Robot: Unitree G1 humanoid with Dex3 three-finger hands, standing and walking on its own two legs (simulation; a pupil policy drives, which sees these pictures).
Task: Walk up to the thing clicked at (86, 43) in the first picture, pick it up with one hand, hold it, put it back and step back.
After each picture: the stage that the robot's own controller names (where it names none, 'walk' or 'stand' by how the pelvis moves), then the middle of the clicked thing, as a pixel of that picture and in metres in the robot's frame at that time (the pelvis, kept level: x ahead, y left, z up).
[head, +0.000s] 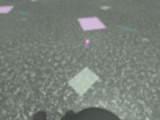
stand; (87, 43) +1.67 +0.09 -0.72
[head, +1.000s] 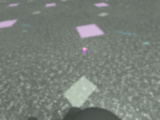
walk; (84, 50) +1.53 +0.26 -0.71
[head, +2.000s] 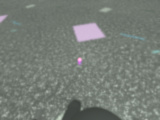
walk; (79, 61) +1.02 +0.29 -0.71
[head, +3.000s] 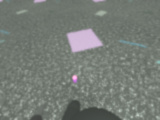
walk; (75, 79) +0.65 +0.28 -0.72
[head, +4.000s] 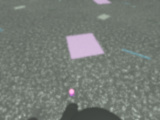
walk; (71, 92) +0.41 +0.24 -0.71
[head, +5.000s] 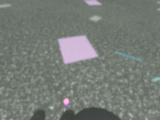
stand; (66, 102) +0.29 +0.23 -0.72
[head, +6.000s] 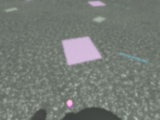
stand; (69, 103) +0.28 +0.21 -0.72
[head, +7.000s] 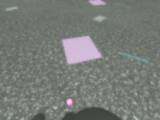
stand; (69, 102) +0.29 +0.21 -0.73
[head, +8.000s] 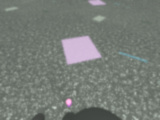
stand; (69, 102) +0.29 +0.22 -0.73
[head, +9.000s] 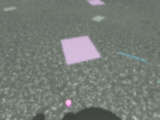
stand; (68, 103) +0.28 +0.23 -0.73
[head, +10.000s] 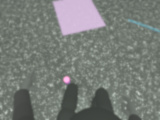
go down; (67, 80) +0.32 +0.22 -0.52
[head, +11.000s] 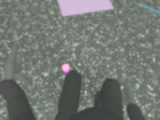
go down; (66, 68) +0.36 +0.24 -0.33
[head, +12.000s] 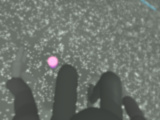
close in; (53, 62) +0.35 +0.26 -0.25
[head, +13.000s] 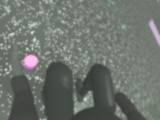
close; (30, 62) +0.35 +0.27 -0.21
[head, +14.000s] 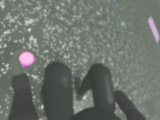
close; (27, 61) +0.35 +0.28 -0.21
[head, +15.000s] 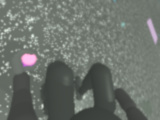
lift; (29, 61) +0.34 +0.28 -0.21
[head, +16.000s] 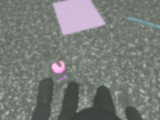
lift; (59, 70) +0.31 +0.20 +0.00
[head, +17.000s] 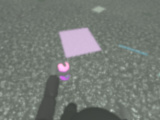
hold; (64, 71) +0.33 +0.19 +0.01
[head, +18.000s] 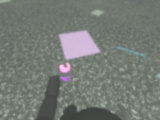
hold; (65, 71) +0.33 +0.18 +0.01
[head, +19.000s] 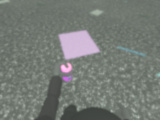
crouch; (66, 72) +0.33 +0.17 +0.01
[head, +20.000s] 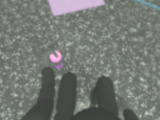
crouch; (57, 60) +0.39 +0.23 -0.10
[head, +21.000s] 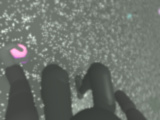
lower; (20, 54) +0.39 +0.31 -0.22
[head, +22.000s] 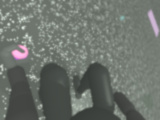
lower; (21, 55) +0.38 +0.30 -0.22
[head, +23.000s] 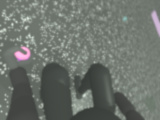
lower; (23, 56) +0.37 +0.30 -0.22
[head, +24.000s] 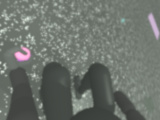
lower; (23, 56) +0.37 +0.30 -0.22
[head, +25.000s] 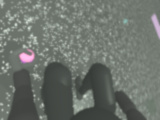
loosen; (27, 58) +0.36 +0.29 -0.22
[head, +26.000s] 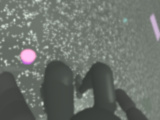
withdraw; (28, 57) +0.36 +0.27 -0.21
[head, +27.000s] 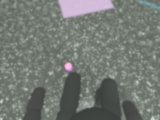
walk; (68, 67) +0.39 +0.22 -0.39
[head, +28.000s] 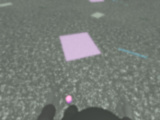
stand; (69, 99) +0.32 +0.20 -0.66
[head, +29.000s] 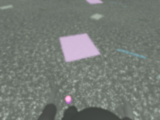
stand; (68, 99) +0.32 +0.22 -0.67
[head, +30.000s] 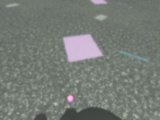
stand; (70, 99) +0.32 +0.20 -0.71
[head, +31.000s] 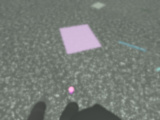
walk; (71, 90) +0.37 +0.18 -0.70
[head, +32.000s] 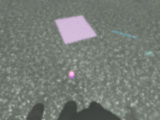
walk; (71, 74) +0.55 +0.21 -0.71
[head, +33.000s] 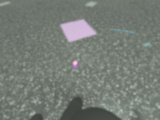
walk; (75, 64) +0.84 +0.32 -0.70
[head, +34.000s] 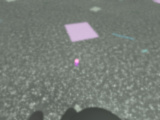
stand; (76, 62) +0.96 +0.23 -0.71
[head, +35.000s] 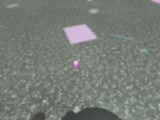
stand; (75, 64) +0.96 +0.26 -0.72
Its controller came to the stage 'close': yes
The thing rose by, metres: 0.72
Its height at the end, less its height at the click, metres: +0.00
